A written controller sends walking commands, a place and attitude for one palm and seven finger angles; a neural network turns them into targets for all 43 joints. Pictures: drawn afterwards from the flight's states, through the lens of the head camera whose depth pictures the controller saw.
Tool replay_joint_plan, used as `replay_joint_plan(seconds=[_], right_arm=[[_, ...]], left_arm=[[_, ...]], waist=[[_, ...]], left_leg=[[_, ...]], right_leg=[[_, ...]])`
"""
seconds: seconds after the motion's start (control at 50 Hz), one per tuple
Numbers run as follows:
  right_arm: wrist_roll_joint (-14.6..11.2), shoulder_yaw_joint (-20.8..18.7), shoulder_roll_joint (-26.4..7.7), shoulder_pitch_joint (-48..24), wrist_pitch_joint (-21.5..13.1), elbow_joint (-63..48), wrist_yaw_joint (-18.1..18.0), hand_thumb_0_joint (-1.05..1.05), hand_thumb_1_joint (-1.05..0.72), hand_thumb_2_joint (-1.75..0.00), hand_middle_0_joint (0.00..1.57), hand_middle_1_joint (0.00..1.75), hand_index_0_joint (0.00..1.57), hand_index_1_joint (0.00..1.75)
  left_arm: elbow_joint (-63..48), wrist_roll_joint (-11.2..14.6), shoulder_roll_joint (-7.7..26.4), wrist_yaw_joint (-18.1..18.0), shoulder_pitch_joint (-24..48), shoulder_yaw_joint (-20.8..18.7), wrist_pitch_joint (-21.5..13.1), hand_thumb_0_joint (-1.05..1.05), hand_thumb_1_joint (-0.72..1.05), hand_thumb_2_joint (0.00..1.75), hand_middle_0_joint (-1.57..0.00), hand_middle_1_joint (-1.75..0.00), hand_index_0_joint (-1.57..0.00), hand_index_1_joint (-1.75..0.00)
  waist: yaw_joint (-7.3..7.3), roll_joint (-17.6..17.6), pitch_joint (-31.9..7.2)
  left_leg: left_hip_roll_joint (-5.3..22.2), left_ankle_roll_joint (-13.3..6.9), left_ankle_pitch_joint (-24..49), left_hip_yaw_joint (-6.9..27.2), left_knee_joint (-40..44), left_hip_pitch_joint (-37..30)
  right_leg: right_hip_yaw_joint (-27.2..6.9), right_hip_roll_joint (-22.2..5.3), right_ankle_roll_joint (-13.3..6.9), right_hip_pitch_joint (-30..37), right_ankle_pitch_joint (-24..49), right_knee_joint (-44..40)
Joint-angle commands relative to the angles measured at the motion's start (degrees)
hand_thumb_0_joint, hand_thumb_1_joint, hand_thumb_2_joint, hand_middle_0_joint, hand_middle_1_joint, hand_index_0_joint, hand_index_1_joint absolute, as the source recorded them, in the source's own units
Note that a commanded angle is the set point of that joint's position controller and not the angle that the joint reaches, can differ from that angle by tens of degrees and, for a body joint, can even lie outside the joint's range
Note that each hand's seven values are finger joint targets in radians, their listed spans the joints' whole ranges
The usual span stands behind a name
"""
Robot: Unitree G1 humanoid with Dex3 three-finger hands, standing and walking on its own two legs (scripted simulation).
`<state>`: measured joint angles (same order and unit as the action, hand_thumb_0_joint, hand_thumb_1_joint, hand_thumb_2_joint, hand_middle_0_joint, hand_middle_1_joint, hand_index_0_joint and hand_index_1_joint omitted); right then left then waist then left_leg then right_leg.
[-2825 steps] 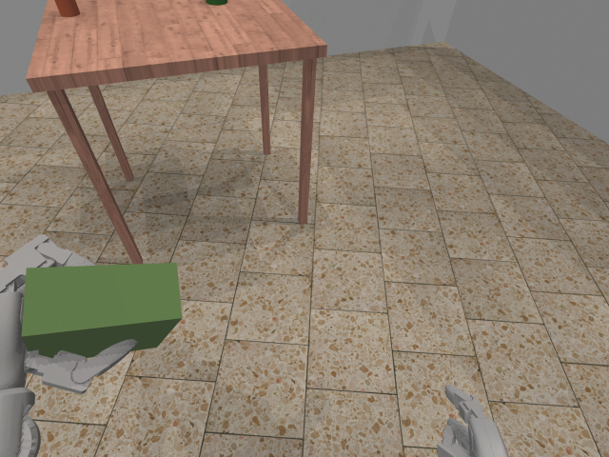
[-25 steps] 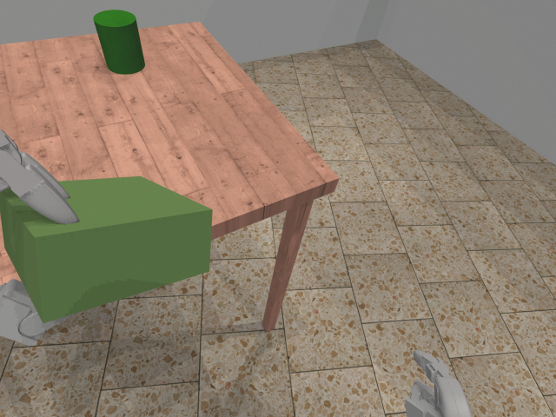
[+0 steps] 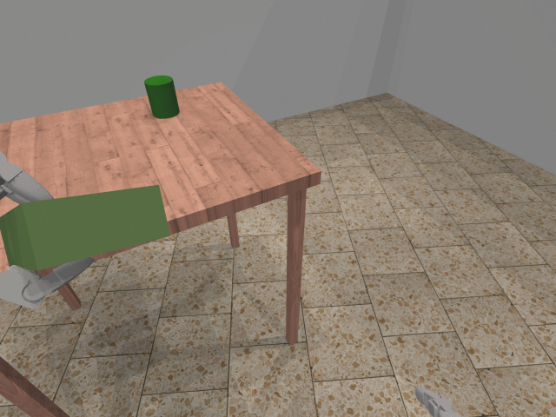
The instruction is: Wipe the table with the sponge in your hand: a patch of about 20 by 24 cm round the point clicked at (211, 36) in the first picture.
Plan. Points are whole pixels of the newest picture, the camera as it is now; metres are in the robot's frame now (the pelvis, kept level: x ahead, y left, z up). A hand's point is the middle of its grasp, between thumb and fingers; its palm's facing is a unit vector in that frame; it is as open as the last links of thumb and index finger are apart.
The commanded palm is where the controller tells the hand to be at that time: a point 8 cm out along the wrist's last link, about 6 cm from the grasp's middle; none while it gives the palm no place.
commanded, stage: stop stepping back and stand still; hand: left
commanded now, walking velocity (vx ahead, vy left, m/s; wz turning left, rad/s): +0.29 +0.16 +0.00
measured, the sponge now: (102, 223) +0.25 +0.21 +0.23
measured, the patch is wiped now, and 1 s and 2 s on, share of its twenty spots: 1.00 1.00 1.00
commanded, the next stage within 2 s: stand and wait in 0.60 s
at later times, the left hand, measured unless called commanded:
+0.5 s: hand (4, 274) +0.17 +0.25 +0.25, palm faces +0.57 -0.74 -0.36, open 9.3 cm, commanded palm +0.09 +0.28 +0.26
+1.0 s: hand (45, 276) +0.19 +0.25 +0.21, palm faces +0.46 -0.79 -0.40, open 9.3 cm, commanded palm +0.12 +0.30 +0.26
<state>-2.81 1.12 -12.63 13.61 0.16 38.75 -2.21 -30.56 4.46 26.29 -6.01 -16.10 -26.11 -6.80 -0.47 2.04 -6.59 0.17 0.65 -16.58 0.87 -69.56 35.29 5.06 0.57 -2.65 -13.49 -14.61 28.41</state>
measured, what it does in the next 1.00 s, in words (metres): steps on the spot: left foot, then left foot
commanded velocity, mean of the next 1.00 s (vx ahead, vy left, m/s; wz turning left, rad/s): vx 0.08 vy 0.02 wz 0.00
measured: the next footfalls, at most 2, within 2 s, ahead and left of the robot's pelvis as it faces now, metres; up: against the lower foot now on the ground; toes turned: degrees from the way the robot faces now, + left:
left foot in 0.20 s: -0.06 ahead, +0.16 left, +0.00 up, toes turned +5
left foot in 0.62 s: +0.03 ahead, +0.14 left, +0.00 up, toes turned +6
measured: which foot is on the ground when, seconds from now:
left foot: up 0.00-0.18, down 0.20-0.40, up 0.42-0.60, down 0.62-1.00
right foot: down 0.00-1.00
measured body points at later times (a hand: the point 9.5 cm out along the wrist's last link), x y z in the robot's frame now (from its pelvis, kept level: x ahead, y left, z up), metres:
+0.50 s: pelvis -0.04 -0.01 -0.02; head -0.06 -0.04 +0.43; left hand +0.13 +0.29 +0.27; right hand +0.12 -0.22 -0.13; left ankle -0.09 +0.13 -0.69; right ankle +0.03 -0.09 -0.74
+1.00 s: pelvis -0.02 +0.01 +0.00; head +0.00 +0.00 +0.45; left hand +0.16 +0.29 +0.23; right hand +0.18 -0.22 -0.08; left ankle -0.01 +0.14 -0.74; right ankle -0.01 -0.10 -0.74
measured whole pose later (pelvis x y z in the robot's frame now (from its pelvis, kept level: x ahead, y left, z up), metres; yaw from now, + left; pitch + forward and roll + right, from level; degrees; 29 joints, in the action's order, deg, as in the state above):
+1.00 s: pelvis -0.02 +0.01 +0.00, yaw +5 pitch -1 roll +0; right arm -1.8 0.1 -12.7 8.5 -2.3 33.4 -2.0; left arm -35.4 3.4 21.9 -7.6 -22.4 -23.2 -5.7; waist 1.8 1.3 2.0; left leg 1.9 1.2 -15.5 -0.2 -31.4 15.6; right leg 1.3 1.4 -1.3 -14.1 -16.2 30.9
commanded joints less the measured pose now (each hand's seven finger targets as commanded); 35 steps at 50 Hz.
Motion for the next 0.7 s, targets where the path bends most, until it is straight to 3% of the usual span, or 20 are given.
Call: replay_joint_plan(seconds=[0.0,0.06,0.14,0.16,0.18,0.2,0.24,0.26,0.3,0.34,0.36,0.38,0.4,0.42,0.46,0.52,0.56,0.6,0.62,0.68], right_arm=[[-0.2,-2.6,-6.0,-11.5,-2.4,-11.9,-0.7,0.00,-0.90,-0.90,0.20,0.30,0.20,0.30],[0.5,-2.3,-5.2,-10.7,-5.1,-12.6,-1.9,0.00,-0.90,-0.90,0.20,0.30,0.20,0.30],[1.7,-2.5,-5.4,-7.5,-7.2,-13.9,-3.2,0.00,-0.90,-0.90,0.20,0.30,0.20,0.30],[2.0,-2.9,-6.4,-7.3,-7.4,-14.3,-3.3,0.00,-0.90,-0.90,0.20,0.30,0.20,0.30],[1.9,-3.3,-8.0,-6.9,-7.4,-14.7,-3.2,0.00,-0.90,-0.90,0.20,0.30,0.20,0.30],[1.4,-2.9,-7.0,-6.8,-7.5,-14.1,-2.8,0.00,-0.90,-0.90,0.20,0.30,0.20,0.30],[0.6,-3.1,-5.9,-5.6,-9.0,-10.5,-2.1,0.00,-0.90,-0.90,0.20,0.30,0.20,0.30],[0.2,-3.1,-6.1,-5.0,-9.5,-10.0,-1.5,0.00,-0.90,-0.90,0.20,0.30,0.20,0.30],[0.2,-2.8,-6.3,-4.1,-9.7,-10.0,-1.3,0.00,-0.90,-0.90,0.20,0.30,0.20,0.30],[0.6,-2.6,-7.2,-5.6,-8.2,-10.9,-1.7,0.00,-0.90,-0.90,0.20,0.30,0.20,0.30],[0.6,-2.7,-6.8,-5.6,-7.4,-11.2,-1.7,0.00,-0.90,-0.90,0.20,0.30,0.20,0.30],[-0.1,-3.2,-5.7,-6.0,-6.4,-11.9,-1.4,0.00,-0.90,-0.90,0.20,0.30,0.20,0.30],[0.1,-3.5,-7.5,-8.8,-5.9,-12.8,-1.4,0.00,-0.90,-0.90,0.20,0.30,0.20,0.30],[1.0,-3.1,-6.5,-9.7,-5.8,-11.6,-0.9,0.00,-0.90,-0.90,0.20,0.30,0.20,0.30],[0.6,-3.0,-6.2,-8.2,-4.9,-11.8,0.3,0.00,-0.90,-0.90,0.20,0.30,0.20,0.30],[1.3,-2.0,-4.4,-11.4,-4.5,-13.8,-0.5,0.00,-0.90,-0.90,0.20,0.30,0.20,0.30],[2.3,-1.6,-4.3,-10.9,-5.2,-13.2,-1.3,0.00,-0.90,-0.90,0.20,0.30,0.20,0.30],[3.1,-1.7,-6.3,-11.1,-6.2,-13.7,-1.7,0.00,-0.90,-0.90,0.20,0.30,0.20,0.30],[2.7,-1.7,-6.1,-10.0,-6.7,-13.1,-1.5,0.00,-0.90,-0.90,0.20,0.30,0.20,0.30],[1.4,-2.8,-5.3,-7.4,-7.6,-11.3,-1.3,0.00,-0.90,-0.90,0.20,0.30,0.20,0.30]], left_arm=[[-3.5,0.8,8.3,0.0,9.0,-2.0,-1.8,0.00,0.10,1.30,-1.20,-1.60,-1.20,-1.60],[-11.4,0.3,8.0,-1.8,8.2,-0.3,-2.8,0.00,0.10,1.30,-1.20,-1.60,-1.20,-1.60],[-23.2,0.2,11.2,-4.1,2.2,-4.3,-4.1,0.00,0.10,1.30,-1.20,-1.60,-1.20,-1.60],[-25.5,0.2,11.6,-4.5,1.9,-5.1,-4.4,0.00,0.10,1.30,-1.20,-1.60,-1.20,-1.60],[-26.1,0.5,12.3,-4.6,0.8,-6.3,-4.6,0.00,0.10,1.30,-1.20,-1.60,-1.20,-1.60],[-27.9,-0.2,11.2,-4.4,4.3,-5.0,-4.4,0.00,0.10,1.30,-1.20,-1.60,-1.20,-1.60],[-22.4,-1.1,12.3,-4.5,8.4,-6.2,-4.0,0.00,0.10,1.30,-1.20,-1.60,-1.20,-1.60],[-18.0,-1.1,12.3,-4.4,7.3,-6.9,-3.6,0.00,0.10,1.30,-1.20,-1.60,-1.20,-1.60],[-11.3,-1.1,12.0,-4.1,9.2,-6.9,-3.0,0.00,0.10,1.30,-1.20,-1.60,-1.20,-1.60],[-3.3,-0.5,9.8,-3.2,8.0,-5.8,-1.4,0.00,0.10,1.30,-1.20,-1.60,-1.20,-1.60],[-0.7,-0.6,9.5,-2.5,8.2,-4.9,-0.5,0.00,0.10,1.30,-1.20,-1.60,-1.20,-1.60],[2.6,-0.8,8.9,-1.6,7.0,-2.9,0.4,0.00,0.10,1.30,-1.20,-1.60,-1.20,-1.60],[2.4,0.2,9.0,-0.7,8.8,-2.7,0.1,0.00,0.10,1.30,-1.20,-1.60,-1.20,-1.60],[0.5,0.4,9.4,-0.4,11.4,-4.3,-1.2,0.00,0.10,1.30,-1.20,-1.60,-1.20,-1.60],[-7.3,0.6,10.4,-0.4,9.7,-5.1,-2.9,0.00,0.10,1.30,-1.20,-1.60,-1.20,-1.60],[-21.2,0.5,12.3,-2.0,6.3,-7.4,-5.0,0.00,0.10,1.30,-1.20,-1.60,-1.20,-1.60],[-27.3,0.1,12.3,-3.6,4.9,-7.3,-5.3,0.00,0.10,1.30,-1.20,-1.60,-1.20,-1.60],[-30.2,-0.1,11.9,-4.5,3.7,-7.9,-5.9,0.00,0.10,1.30,-1.20,-1.60,-1.20,-1.60],[-28.6,-1.1,11.4,-5.3,5.1,-8.1,-5.8,0.00,0.10,1.30,-1.20,-1.60,-1.20,-1.60],[-18.1,-1.4,10.8,-6.0,8.8,-8.6,-3.9,0.00,0.10,1.30,-1.20,-1.60,-1.20,-1.60]], waist=[[2.40,-5.7,8.1],[0.80,-7.0,1.8],[1.11,-4.6,-5.6],[1.27,2.6,-5.9],[1.35,13.9,-4.9],[1.71,19.4,-1.8],[2.94,18.7,5.3],[1.84,16.4,6.8],[0.84,12.6,6.8],[-1.08,4.6,5.4],[-1.23,-5.9,4.2],[0.21,-22.2,3.2],[0.44,-21.1,4.8],[1.50,-11.5,5.8],[1.62,-12.0,4.6],[0.83,-11.6,-0.6],[1.72,-4.0,-1.8],[0.63,15.5,1.2],[0.53,19.9,2.8],[0.60,13.7,2.8]], left_leg=[[5.0,-1.5,0.3,0.2,8.8,-7.9],[2.0,-3.2,-6.9,-6.2,27.1,-14.6],[0.8,-5.2,-8.4,-6.0,47.9,-25.7],[4.1,-6.8,-8.4,-0.6,51.9,-26.9],[12.1,-10.0,-5.8,10.4,54.8,-32.2],[18.4,-12.2,-1.3,16.6,56.4,-34.8],[19.2,-14.3,-2.7,17.4,57.5,-29.3],[18.4,-12.7,0.2,13.3,54.7,-27.4],[15.7,-9.3,2.6,6.5,51.2,-22.4],[10.6,-6.1,-4.9,0.7,39.2,-11.6],[5.4,-4.8,-9.9,-4.5,24.5,-5.6],[1.1,-3.1,-15.3,-5.5,7.6,0.8],[0.7,-2.4,-14.4,1.6,-1.3,2.9],[3.2,-1.7,-9.3,3.4,-1.7,1.5],[4.7,-1.9,-7.9,2.6,5.7,-7.2],[4.5,-3.0,-6.5,-0.6,25.2,-22.1],[2.0,-3.1,-3.1,-3.2,37.1,-29.5],[10.1,-6.4,-13.8,12.5,52.3,-24.9],[16.2,-9.0,-22.1,19.5,59.4,-17.9],[13.3,-7.3,-16.1,11.4,55.7,-12.1]], right_leg=[[-11.8,-16.3,-3.6,-18.7,-17.5,-18.8],[-14.7,-16.0,-4.0,-9.1,-22.3,-17.9],[-13.5,-12.5,-2.5,-0.7,-19.4,-6.9],[-10.5,-8.4,-1.2,-1.5,-15.7,1.1],[-4.3,-2.4,1.0,-9.3,-10.5,14.3],[0.8,0.7,3.0,-20.9,-16.1,25.6],[-5.7,-2.7,2.7,-29.9,-14.1,33.8],[-7.1,-4.5,2.2,-28.1,-13.4,30.2],[-3.8,-3.7,2.2,-17.4,-12.1,15.5],[0.1,0.5,2.2,4.1,-3.6,0.9],[-3.9,-1.6,1.0,11.9,-0.1,-4.5],[-25.6,-13.9,-3.3,11.4,-7.2,-11.2],[-38.2,-19.9,-4.8,4.4,-12.5,-18.0],[-35.2,-19.8,-6.5,1.5,-12.1,-17.7],[-28.1,-17.9,-6.1,-8.1,-19.7,-17.5],[-16.4,-15.4,-4.2,-11.0,-15.0,-13.2],[-13.0,-12.5,-2.3,-11.9,-19.0,-9.4],[-7.8,-3.6,0.6,-13.2,-15.6,5.9],[-3.4,0.3,2.7,-10.3,-11.9,16.1],[-4.3,-0.5,3.4,-3.6,-9.0,16.8]])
